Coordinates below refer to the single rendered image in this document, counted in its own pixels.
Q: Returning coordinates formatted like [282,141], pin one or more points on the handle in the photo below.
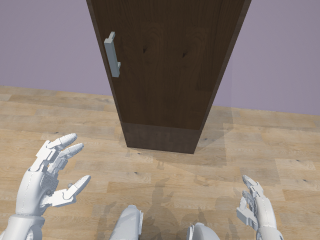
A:
[111,55]

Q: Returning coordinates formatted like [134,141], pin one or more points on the robot left forearm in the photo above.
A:
[23,227]

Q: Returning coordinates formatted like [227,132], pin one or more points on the robot right forearm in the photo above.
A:
[268,233]

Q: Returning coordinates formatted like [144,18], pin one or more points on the cupboard door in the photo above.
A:
[171,53]

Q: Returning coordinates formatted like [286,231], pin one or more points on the left robot hand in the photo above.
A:
[38,179]

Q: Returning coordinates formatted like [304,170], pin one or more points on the robot left shin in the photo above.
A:
[132,206]

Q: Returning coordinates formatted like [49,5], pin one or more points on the robot right thigh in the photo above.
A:
[200,232]

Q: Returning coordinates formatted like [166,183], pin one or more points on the right robot hand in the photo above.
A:
[261,213]

